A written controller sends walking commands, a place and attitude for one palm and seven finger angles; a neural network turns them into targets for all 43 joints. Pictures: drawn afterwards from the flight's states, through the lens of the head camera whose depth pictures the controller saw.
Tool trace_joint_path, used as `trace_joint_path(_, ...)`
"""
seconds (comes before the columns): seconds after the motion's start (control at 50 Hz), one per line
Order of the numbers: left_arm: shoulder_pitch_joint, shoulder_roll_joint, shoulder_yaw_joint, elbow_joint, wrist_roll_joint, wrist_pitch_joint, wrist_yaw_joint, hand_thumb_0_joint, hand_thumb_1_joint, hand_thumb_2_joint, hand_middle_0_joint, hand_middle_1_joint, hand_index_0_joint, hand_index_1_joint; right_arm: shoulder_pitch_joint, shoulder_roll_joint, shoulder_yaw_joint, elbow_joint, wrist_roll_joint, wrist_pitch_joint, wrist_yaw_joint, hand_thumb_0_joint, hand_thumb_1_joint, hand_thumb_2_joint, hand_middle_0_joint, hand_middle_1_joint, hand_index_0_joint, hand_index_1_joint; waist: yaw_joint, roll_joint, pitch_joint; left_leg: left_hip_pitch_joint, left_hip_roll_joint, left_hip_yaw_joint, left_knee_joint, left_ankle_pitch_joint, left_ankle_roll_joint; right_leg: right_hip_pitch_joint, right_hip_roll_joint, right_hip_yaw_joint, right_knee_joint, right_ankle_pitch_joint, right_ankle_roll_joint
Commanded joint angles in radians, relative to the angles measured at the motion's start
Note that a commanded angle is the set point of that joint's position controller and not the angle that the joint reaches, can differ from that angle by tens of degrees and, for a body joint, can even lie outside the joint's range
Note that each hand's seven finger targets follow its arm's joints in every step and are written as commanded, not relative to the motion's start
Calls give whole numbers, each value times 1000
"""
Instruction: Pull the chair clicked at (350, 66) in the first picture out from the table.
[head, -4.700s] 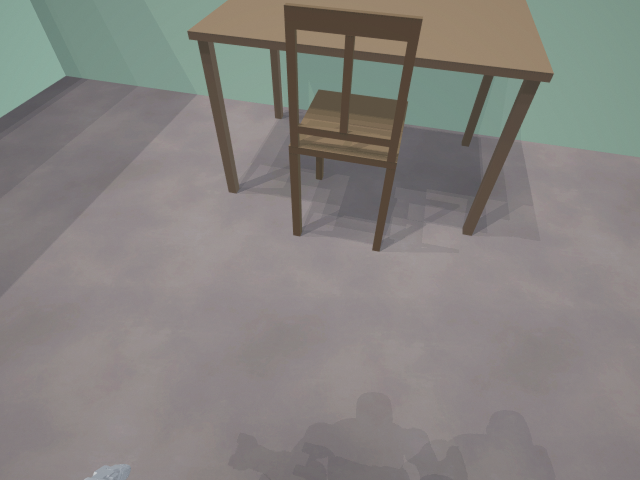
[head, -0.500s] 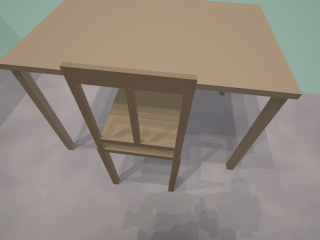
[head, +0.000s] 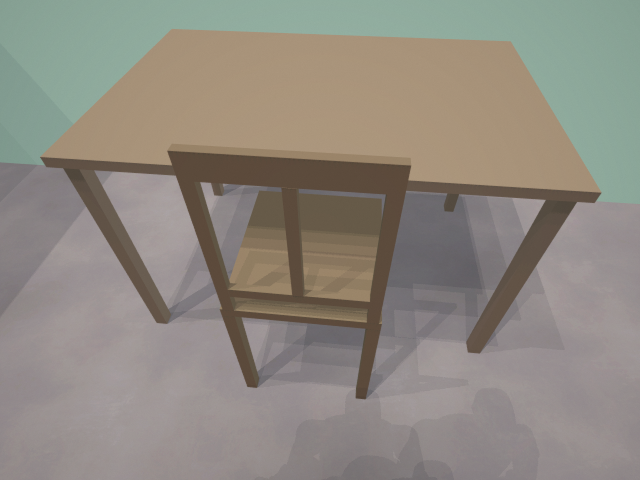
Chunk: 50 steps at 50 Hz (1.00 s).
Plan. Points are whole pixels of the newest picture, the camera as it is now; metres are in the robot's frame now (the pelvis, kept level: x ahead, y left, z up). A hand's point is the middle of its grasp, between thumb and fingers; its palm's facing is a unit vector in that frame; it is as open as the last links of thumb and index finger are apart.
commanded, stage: come to a stop and stand still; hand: left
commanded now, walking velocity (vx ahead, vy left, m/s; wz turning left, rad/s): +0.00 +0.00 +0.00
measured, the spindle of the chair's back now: (294, 246) +0.53 +0.09 -0.07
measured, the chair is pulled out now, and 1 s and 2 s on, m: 0.00 0.00 0.00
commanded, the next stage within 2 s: look again from close up in 0.02 s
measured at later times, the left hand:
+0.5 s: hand out of the picture +0.01 +0.14 -0.17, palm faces +0.02 -0.98 -0.18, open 7.3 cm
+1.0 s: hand out of the picture +0.01 +0.12 -0.17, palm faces +0.04 -0.99 -0.16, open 7.3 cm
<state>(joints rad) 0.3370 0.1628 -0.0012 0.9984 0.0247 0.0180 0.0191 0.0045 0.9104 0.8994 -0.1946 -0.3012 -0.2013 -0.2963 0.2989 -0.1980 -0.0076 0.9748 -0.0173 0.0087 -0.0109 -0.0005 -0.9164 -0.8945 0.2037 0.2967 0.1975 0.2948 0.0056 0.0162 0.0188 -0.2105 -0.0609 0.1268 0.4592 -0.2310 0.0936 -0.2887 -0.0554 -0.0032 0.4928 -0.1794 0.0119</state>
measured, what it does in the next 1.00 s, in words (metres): stands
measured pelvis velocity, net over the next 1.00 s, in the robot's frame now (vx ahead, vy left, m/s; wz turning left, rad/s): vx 0.02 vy -0.04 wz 0.01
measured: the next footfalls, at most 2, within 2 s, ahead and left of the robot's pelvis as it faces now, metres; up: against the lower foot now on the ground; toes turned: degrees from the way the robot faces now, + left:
none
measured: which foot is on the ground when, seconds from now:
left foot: down 0.00-1.00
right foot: down 0.00-1.00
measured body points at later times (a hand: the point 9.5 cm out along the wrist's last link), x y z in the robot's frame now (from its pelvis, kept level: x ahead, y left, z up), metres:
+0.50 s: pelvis +0.02 -0.02 +0.01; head +0.02 -0.03 +0.46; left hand +0.01 +0.19 -0.15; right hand +0.02 -0.24 -0.16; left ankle +0.02 +0.06 -0.74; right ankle +0.06 -0.14 -0.74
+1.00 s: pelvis +0.02 -0.04 +0.01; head +0.02 -0.04 +0.46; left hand +0.01 +0.17 -0.15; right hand +0.02 -0.25 -0.16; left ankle +0.02 +0.06 -0.74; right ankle +0.06 -0.14 -0.74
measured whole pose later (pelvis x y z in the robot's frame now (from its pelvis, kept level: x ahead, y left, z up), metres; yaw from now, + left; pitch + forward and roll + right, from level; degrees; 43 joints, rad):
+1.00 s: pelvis +0.02 -0.04 +0.01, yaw +0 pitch -2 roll +0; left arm 0.33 0.12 -0.02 1.11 0.01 -0.02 0.03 0.01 0.92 0.90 -0.19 -0.30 -0.20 -0.30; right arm 0.31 -0.13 0.02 1.13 -0.01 -0.02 -0.03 0.00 -0.91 -0.89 0.20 0.30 0.19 0.29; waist 0.00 0.00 0.02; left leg -0.14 -0.01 0.09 0.39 -0.22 0.03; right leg -0.21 -0.01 -0.04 0.41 -0.18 -0.02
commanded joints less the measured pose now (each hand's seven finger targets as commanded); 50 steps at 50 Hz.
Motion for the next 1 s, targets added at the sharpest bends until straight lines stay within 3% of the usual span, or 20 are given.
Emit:
trace_joint_path(0.0,25,91,18,-27,-2,-24,10,0,900,900,-200,-300,-200,-300,4,-102,-19,-27,2,-29,-6,0,-900,-900,200,300,200,300,-3,-8,51,-109,179,-239,-243,-232,-40,39,-23,46,-61,-58,-51)
trace_joint_path(0.3,34,61,2,63,-12,-41,17,0,900,900,-200,-300,-200,-300,53,-52,4,90,10,-43,-16,0,-900,-900,200,300,200,300,-7,-19,59,-45,159,-183,-192,-49,-53,58,-49,72,-117,16,-51)
trace_joint_path(0.46,37,58,-2,78,-15,-48,20,0,900,900,-200,-300,-200,-300,58,-38,9,120,10,-47,-18,0,-900,-900,200,300,200,300,-10,-38,29,6,157,-163,-164,49,-57,72,-54,78,-127,61,-49)
trace_joint_path(0.58,38,60,-3,78,-14,-45,20,0,900,900,-200,-300,-200,-300,52,-31,8,127,12,-42,-18,0,-900,-900,200,300,200,300,-7,-31,80,-12,157,-161,-181,1,-60,51,-50,78,-149,12,-50)
trace_joint_path(0.76,49,57,-3,81,-16,-50,21,0,900,900,-200,-300,-200,-300,60,-29,11,135,11,-44,-19,0,-900,-900,200,300,200,300,-7,-29,46,10,156,-158,-175,25,-62,75,-51,79,-154,29,-51)
trace_joint_path(0.98,61,48,-1,81,-14,-48,22,0,900,900,-200,-300,-200,-300,72,-16,10,141,12,-40,-21,0,-900,-900,200,300,200,300,-6,-34,86,-10,155,-153,-183,-23,-64,58,-45,83,-173,-23,-54)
